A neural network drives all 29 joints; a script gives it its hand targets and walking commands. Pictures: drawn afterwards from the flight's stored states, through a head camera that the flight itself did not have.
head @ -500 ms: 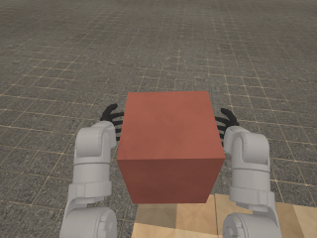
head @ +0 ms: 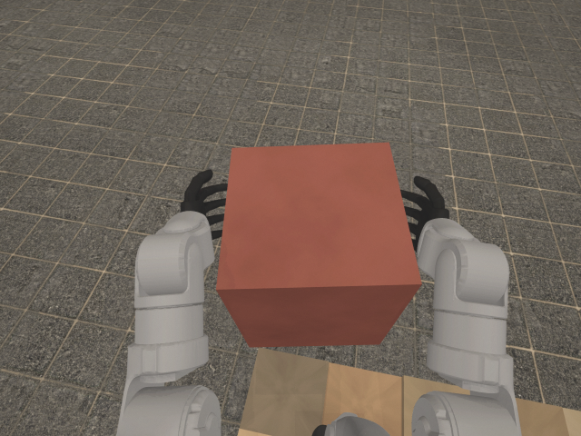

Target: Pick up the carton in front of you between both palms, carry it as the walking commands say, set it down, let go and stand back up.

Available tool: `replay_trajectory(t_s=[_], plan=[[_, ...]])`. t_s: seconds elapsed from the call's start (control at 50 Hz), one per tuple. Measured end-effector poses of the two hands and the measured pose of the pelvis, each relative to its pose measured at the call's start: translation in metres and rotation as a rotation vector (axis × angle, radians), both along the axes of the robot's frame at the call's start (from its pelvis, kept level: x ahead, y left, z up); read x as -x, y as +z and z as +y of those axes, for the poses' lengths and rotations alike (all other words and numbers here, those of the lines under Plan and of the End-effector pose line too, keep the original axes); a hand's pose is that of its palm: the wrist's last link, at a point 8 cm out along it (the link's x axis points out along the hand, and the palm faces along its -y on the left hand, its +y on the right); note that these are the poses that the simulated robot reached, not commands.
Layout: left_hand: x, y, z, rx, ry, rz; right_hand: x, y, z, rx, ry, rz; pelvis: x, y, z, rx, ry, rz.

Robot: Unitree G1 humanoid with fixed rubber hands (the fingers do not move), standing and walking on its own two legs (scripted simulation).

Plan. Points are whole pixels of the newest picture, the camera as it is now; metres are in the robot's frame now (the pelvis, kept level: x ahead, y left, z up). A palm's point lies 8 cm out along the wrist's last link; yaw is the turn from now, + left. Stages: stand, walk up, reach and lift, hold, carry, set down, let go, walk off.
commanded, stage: carry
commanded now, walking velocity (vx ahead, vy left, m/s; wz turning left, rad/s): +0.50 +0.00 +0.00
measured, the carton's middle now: (312, 255) +0.35 +0.00 +0.02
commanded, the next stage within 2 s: none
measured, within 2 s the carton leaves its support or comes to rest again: neither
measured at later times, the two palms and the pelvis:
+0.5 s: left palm (207, 100) +0.59 +0.18 +0.11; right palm (385, 113) +0.57 -0.11 +0.12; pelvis +0.32 +0.05 +0.03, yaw -2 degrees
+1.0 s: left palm (253, 20) +0.92 +0.14 +0.09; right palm (382, 27) +0.94 -0.15 +0.08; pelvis +0.68 -0.01 +0.00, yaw +2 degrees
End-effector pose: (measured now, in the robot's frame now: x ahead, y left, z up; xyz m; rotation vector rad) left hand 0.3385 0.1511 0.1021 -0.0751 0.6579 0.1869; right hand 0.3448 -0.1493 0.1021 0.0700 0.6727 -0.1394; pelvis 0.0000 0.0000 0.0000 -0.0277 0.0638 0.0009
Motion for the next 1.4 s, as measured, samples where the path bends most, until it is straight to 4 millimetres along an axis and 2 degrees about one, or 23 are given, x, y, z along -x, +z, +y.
replay_trajectory(t_s=[0.12,0.2,0.28,0.34,0.42,0.52,0.64,0.72,0.8,0.88,0.94,1.02,1.1,1.18,1.26,1.34,1.4], plan=[[-0.038,0.012,0.017,0.022,0.088,0.029,-0.058,0.01,0.018,-0.033,0.043,0.03,-0.062,0.027,-0.01,-0.036,0.01,0.021],[-0.078,0.029,0.019,0.037,0.092,-0.015,-0.093,0.023,0.021,-0.037,0.022,-0.011,-0.111,0.036,-0.006,-0.049,0.015,0.03],[-0.122,0.039,0.017,0.042,0.058,-0.059,-0.126,0.031,0.019,-0.022,0.0,-0.057,-0.167,0.035,0.006,-0.042,0.016,0.03],[-0.159,0.036,0.019,0.011,0.001,-0.067,-0.154,0.03,0.021,0.0,-0.02,-0.067,-0.215,0.027,0.018,-0.031,0.011,0.022],[-0.209,0.019,0.028,0.016,-0.046,-0.042,-0.193,0.02,0.03,0.041,-0.042,-0.043,-0.277,0.015,0.035,-0.043,-0.016,-0.005],[-0.257,0.011,0.033,0.01,-0.088,0.055,-0.232,0.014,0.035,0.053,-0.069,0.055,-0.333,0.028,0.047,-0.017,-0.042,0.0],[-0.322,0.018,0.034,0.012,-0.101,0.047,-0.295,0.024,0.037,0.061,-0.078,0.047,-0.404,0.039,0.05,-0.004,-0.04,0.01],[-0.37,0.025,0.032,0.009,-0.085,0.005,-0.348,0.031,0.034,0.059,-0.063,0.004,-0.458,0.037,0.044,-0.01,-0.036,0.008],[-0.427,0.026,0.024,0.004,-0.064,-0.033,-0.41,0.029,0.026,0.053,-0.044,-0.034,-0.518,0.027,0.031,-0.024,-0.029,-0.001],[-0.492,0.017,0.009,-0.007,-0.038,-0.036,-0.482,0.015,0.011,0.038,-0.019,-0.038,-0.589,0.012,0.013,-0.055,-0.008,-0.027],[-0.544,0.006,-0.002,-0.035,-0.012,-0.042,-0.544,-0.001,-0.001,0.018,0.012,-0.048,-0.644,-0.006,-0.003,-0.066,0.02,-0.05],[-0.596,-0.012,-0.007,-0.043,0.015,0.062,-0.603,-0.022,-0.005,0.003,0.036,0.056,-0.694,-0.001,-0.015,-0.044,0.028,-0.027],[-0.642,-0.02,-0.013,-0.035,0.028,0.113,-0.653,-0.028,-0.011,0.017,0.055,0.107,-0.746,0.008,-0.025,-0.052,0.026,-0.006],[-0.698,-0.018,-0.021,-0.036,0.012,0.09,-0.704,-0.027,-0.019,0.017,0.039,0.084,-0.803,0.012,-0.028,-0.063,0.013,0.004],[-0.763,-0.012,-0.026,-0.041,-0.019,0.036,-0.759,-0.022,-0.025,0.008,0.002,0.031,-0.865,0.008,-0.025,-0.07,-0.002,0.003],[-0.835,-0.01,-0.025,-0.04,-0.045,-0.027,-0.823,-0.02,-0.023,0.003,-0.029,-0.032,-0.934,-0.006,-0.018,-0.071,-0.015,0.002],[-0.894,-0.016,-0.019,-0.032,-0.06,-0.058,-0.878,-0.024,-0.018,0.009,-0.046,-0.063,-0.992,-0.021,-0.009,-0.065,-0.041,-0.015]])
